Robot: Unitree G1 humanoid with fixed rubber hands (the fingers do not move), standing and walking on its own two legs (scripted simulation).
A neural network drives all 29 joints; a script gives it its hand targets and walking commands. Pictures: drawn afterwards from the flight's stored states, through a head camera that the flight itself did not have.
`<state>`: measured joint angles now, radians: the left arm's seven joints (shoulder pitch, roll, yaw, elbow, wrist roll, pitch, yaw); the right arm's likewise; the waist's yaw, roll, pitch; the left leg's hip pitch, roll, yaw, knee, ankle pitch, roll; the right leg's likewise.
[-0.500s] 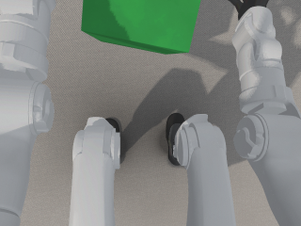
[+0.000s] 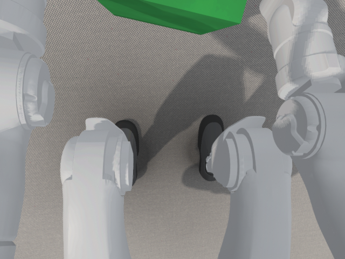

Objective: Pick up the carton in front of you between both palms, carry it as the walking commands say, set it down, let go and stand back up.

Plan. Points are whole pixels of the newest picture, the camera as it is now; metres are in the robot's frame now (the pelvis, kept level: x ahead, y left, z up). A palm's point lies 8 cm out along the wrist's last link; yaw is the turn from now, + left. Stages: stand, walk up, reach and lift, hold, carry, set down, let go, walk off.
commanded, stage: reach and lift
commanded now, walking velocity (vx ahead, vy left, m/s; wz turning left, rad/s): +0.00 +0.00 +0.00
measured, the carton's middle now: out of the picture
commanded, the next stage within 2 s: none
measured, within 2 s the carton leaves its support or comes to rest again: leaves its support in 0.52 s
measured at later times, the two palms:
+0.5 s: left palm out of the picture +0.58 +0.16 -0.18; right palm out of the picture +0.57 -0.14 -0.17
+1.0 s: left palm out of the picture +0.51 +0.17 +0.02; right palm out of the picture +0.51 -0.13 +0.03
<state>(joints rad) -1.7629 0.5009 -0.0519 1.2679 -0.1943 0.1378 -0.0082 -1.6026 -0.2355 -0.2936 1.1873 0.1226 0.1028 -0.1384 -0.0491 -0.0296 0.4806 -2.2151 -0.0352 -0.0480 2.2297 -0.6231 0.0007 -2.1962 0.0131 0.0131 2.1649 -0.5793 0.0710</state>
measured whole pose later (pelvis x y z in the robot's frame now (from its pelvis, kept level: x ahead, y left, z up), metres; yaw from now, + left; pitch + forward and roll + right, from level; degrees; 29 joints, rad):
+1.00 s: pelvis -0.02 -0.02 +0.09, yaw +3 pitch +42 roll -2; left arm -1.28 0.14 0.40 0.91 0.25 0.39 0.00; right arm -1.21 0.03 -0.65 0.74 -0.27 0.34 -0.08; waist -0.03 -0.02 -0.06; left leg -2.10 -0.12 -0.11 1.85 -0.48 -0.07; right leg -2.08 0.12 0.09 1.82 -0.47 0.09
